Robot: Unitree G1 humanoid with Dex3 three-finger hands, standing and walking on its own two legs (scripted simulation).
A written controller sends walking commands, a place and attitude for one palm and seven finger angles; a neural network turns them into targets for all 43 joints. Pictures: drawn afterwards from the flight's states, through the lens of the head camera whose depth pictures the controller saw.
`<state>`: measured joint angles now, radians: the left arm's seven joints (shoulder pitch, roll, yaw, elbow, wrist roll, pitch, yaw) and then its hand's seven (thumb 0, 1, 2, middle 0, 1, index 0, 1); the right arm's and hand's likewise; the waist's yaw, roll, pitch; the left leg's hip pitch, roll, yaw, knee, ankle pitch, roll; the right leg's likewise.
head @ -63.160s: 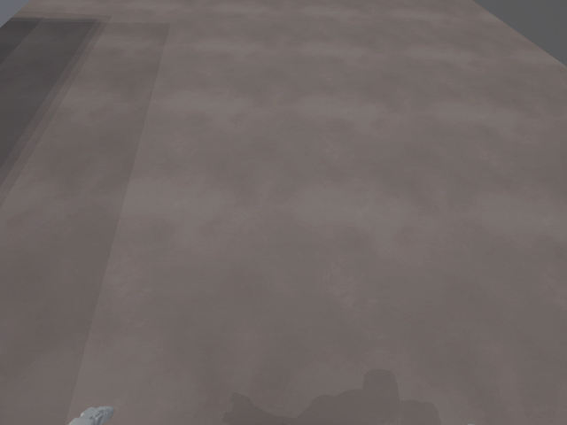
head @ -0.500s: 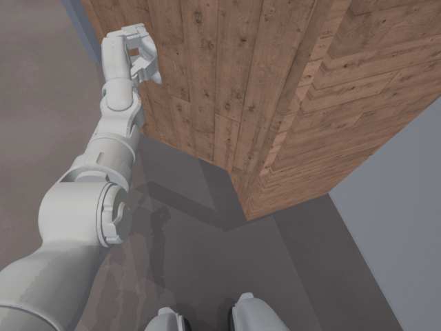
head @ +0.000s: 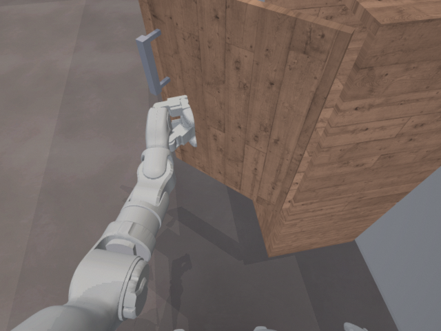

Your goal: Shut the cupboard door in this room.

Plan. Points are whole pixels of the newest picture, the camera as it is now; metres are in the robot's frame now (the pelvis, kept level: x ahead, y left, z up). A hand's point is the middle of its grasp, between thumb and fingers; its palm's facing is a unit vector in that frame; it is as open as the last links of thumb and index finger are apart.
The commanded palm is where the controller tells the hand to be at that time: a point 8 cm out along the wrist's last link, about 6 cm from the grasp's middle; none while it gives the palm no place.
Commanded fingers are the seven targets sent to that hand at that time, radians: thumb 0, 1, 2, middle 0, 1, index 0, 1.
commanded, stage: pull the fist back off the door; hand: left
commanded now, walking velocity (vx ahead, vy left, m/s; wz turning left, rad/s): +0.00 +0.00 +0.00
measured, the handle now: (155, 63) +0.66 +0.13 +0.10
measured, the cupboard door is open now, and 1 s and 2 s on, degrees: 46 46 46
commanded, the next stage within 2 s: draw the hand back to the body in 0.06 s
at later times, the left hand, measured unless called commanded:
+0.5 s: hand (152, 145) +0.40 +0.11 +0.12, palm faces +0.03 -1.00 +0.00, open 3.1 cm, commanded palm +0.35 +0.16 +0.13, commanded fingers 0.00 0.90 0.90 -1.30 -1.50 -1.30 -1.50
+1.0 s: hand (52, 211) +0.27 +0.21 +0.16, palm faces +0.20 -0.95 -0.24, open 3.5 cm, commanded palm +0.23 +0.26 +0.18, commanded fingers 0.00 0.90 0.90 -0.69 -0.84 -0.69 -0.84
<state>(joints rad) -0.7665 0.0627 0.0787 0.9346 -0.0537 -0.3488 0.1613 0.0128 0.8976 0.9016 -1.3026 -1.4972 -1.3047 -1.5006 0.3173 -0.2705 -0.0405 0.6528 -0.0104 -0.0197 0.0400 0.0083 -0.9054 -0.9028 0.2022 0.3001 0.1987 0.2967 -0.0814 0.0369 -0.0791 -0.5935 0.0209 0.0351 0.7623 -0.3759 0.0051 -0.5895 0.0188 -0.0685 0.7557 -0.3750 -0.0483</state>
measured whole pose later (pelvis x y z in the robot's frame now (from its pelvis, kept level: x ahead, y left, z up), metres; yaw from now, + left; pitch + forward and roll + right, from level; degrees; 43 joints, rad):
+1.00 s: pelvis +0.00 +0.03 +0.04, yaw +0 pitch -4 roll +0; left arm 0.12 0.25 0.06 -0.12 -0.06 -0.02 0.06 0.01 0.89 0.90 -0.96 -1.12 -0.96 -1.12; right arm 0.13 -0.21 0.07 0.56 0.01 0.01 -0.06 0.01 -0.90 -0.90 0.20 0.30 0.20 0.30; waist 0.06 0.07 0.02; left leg -0.10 -0.02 0.04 0.39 -0.23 0.04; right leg -0.09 -0.01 -0.06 0.38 -0.23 -0.01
